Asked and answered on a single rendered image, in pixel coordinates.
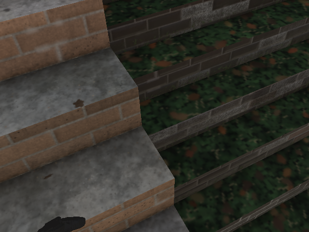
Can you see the robot left hand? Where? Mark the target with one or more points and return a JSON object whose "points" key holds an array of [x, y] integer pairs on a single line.
{"points": [[65, 224]]}

